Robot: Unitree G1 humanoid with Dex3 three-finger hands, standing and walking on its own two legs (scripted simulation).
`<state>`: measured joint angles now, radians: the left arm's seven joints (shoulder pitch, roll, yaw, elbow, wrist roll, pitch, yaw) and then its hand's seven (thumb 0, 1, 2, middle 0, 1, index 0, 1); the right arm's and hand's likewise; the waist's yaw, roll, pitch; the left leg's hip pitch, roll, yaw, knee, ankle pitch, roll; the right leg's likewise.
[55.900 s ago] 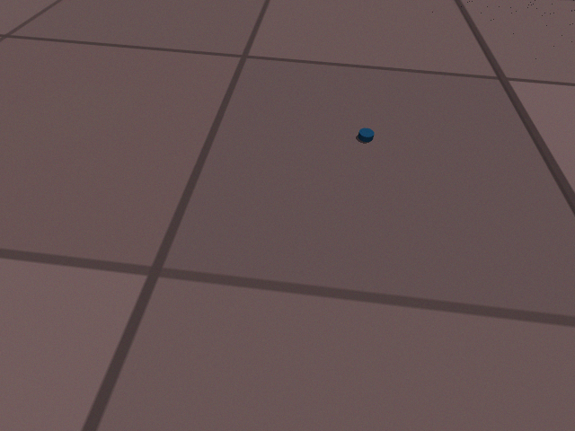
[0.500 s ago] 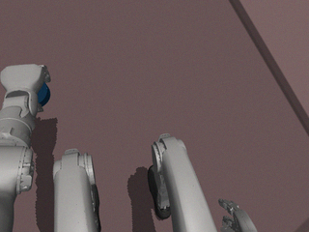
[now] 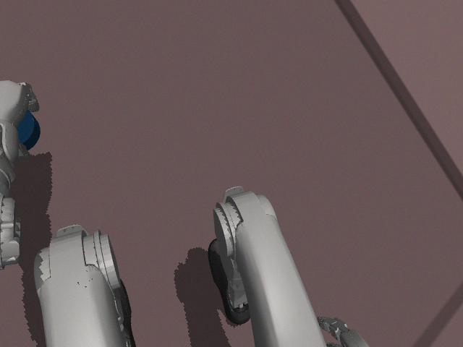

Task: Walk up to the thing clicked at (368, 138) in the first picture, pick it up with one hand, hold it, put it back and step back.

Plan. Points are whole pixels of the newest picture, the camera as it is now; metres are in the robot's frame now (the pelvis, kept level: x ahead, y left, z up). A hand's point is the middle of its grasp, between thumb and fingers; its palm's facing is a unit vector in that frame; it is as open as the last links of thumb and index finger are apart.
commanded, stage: crouch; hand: left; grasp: from above
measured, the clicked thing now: (8, 128) +0.51 +0.26 -0.20
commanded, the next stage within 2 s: lower in 0.34 s
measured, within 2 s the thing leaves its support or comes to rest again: rests again in 1.70 s
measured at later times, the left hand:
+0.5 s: hand (12, 128) +0.51 +0.25 -0.20, palm faces -0.46 -0.05 -0.89, open 9.8 cm
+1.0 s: hand (30, 134) +0.51 +0.24 -0.25, palm faces -0.47 -0.05 -0.88, open 9.8 cm
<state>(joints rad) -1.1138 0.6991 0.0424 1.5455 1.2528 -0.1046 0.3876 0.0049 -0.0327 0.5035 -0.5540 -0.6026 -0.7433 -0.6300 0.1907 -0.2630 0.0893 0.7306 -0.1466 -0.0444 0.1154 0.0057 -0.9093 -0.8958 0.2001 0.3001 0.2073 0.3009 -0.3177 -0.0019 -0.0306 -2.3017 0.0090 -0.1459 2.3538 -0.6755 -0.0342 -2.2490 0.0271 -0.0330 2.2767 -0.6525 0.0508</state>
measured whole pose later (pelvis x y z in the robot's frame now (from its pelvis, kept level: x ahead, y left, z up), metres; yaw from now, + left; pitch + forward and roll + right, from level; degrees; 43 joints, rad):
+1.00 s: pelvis +0.01 +0.01 -0.03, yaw -4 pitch +34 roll -10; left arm -1.16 0.84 0.05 1.66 1.28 -0.12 0.48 0.01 -0.03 0.50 -0.55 -0.61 -0.74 -0.63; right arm 0.18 -0.30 0.21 0.68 -0.19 -0.10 0.15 0.00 -0.90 -0.89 0.20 0.30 0.21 0.30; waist -0.39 -0.06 0.08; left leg -2.38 0.01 -0.21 2.49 -0.71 -0.03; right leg -2.31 0.05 -0.08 2.36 -0.66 0.06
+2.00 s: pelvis +0.01 +0.01 -0.03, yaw -8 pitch +31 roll -14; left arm -1.21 0.97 0.03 1.77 1.26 -0.12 0.59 0.01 -0.01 0.49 -0.54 -0.61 -0.73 -0.64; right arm 0.14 -0.34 0.33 0.64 -0.23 -0.21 0.24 0.00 -0.91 -0.90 0.20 0.30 0.21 0.30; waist -0.45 -0.13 0.18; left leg -2.36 0.02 -0.27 2.53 -0.73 -0.02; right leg -2.26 0.07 -0.13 2.35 -0.66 0.08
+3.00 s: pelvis +0.00 +0.02 -0.03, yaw -9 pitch +30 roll -16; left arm -1.22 1.04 0.02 1.76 1.26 -0.13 0.58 0.00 -0.45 0.91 -0.08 -1.07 -0.11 -1.03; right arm 0.13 -0.35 0.36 0.60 -0.24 -0.20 0.22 0.00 -0.90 -0.90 0.20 0.30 0.21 0.30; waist -0.46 -0.14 0.21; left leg -2.35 0.02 -0.28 2.51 -0.72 -0.01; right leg -2.23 0.07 -0.14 2.31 -0.64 0.08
